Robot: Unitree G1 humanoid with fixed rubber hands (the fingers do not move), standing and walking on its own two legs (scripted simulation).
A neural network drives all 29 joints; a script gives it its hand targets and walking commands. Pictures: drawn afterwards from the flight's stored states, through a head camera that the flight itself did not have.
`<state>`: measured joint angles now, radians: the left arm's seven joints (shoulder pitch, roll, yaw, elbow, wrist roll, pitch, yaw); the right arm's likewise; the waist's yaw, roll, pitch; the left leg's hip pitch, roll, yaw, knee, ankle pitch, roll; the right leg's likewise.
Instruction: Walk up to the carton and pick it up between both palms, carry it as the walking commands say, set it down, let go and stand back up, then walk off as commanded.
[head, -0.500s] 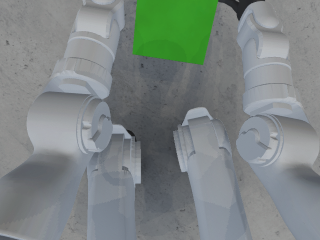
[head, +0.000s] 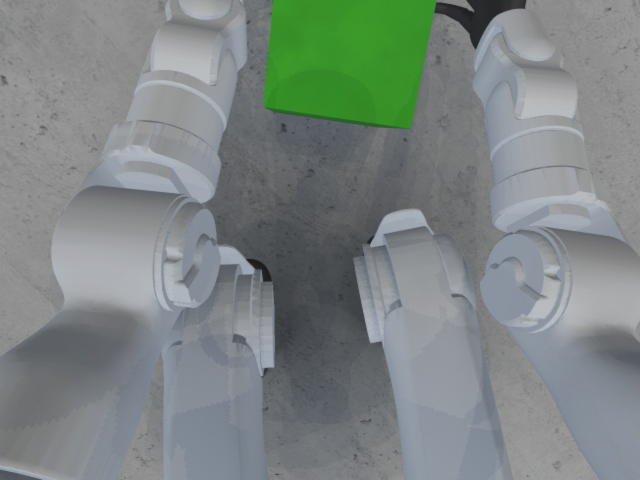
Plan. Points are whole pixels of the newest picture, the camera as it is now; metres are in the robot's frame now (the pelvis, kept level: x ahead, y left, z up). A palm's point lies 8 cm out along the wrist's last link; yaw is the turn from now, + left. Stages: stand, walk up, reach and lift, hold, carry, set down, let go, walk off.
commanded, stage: set down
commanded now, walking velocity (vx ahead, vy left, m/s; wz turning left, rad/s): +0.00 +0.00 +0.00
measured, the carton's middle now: out of the picture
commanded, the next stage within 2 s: none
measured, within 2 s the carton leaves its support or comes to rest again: neither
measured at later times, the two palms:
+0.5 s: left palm out of the picture +0.55 +0.03 -0.19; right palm (496, 15) +0.49 -0.21 -0.19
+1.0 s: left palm out of the picture +0.56 +0.06 -0.19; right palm (541, 9) +0.49 -0.26 -0.19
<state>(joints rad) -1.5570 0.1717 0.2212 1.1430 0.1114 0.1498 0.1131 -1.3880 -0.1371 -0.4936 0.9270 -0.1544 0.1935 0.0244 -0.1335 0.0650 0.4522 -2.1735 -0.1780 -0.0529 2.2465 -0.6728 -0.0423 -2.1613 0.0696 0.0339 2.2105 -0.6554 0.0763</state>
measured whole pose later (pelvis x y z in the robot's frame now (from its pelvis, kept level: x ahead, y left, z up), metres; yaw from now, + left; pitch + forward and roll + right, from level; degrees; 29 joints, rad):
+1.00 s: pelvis -0.01 +0.00 -0.01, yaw -1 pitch +34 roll -2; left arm -1.60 0.33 0.00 1.19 -0.11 0.09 0.10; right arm -1.49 -0.32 -0.30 1.19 0.11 0.03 -0.05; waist -0.13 0.02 0.49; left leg -2.20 -0.11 -0.04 2.24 -0.63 -0.03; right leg -2.21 0.01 -0.01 2.20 -0.58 0.02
